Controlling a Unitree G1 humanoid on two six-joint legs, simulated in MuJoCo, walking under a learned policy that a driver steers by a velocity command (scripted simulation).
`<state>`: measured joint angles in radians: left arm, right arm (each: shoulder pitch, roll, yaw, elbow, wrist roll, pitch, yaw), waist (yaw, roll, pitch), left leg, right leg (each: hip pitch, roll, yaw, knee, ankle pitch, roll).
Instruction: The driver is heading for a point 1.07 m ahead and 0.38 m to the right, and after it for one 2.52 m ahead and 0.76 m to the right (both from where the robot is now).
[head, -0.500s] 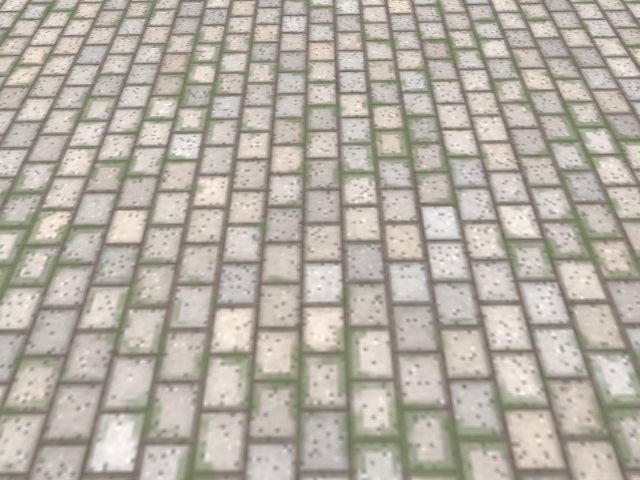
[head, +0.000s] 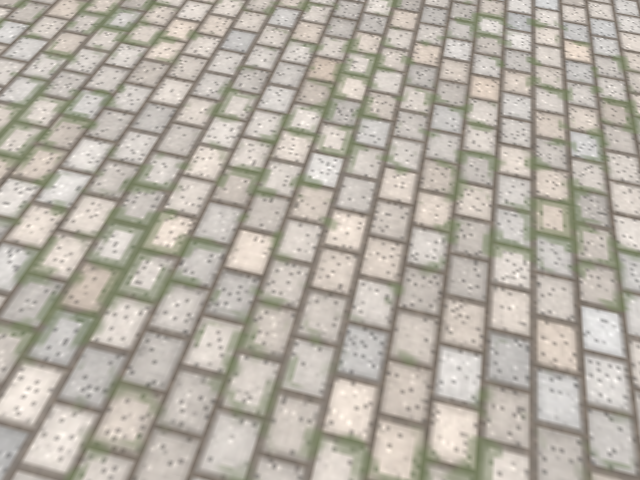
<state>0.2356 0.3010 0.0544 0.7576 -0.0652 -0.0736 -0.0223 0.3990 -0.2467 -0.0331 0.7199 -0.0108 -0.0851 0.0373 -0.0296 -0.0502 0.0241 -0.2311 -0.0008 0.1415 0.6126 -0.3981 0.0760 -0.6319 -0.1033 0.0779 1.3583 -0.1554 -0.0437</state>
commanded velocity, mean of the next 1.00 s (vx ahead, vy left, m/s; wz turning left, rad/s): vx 0.99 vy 0.00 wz -0.83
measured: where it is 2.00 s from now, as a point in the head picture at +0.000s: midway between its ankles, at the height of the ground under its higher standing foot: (570, 179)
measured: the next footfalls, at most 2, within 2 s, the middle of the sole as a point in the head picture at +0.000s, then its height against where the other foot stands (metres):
right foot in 0.28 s outside the picture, level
left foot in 0.64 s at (264, 339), level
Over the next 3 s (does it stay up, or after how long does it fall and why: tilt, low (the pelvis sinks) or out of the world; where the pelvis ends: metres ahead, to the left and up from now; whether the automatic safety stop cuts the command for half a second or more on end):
stays up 2.01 -0.93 0.00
